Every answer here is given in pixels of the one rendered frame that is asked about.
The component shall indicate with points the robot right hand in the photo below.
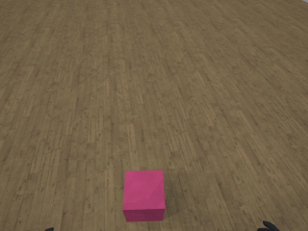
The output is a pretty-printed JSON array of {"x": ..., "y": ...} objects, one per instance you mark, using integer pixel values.
[{"x": 269, "y": 225}]

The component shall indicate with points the carton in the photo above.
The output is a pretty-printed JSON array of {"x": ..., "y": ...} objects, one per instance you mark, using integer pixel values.
[{"x": 143, "y": 195}]

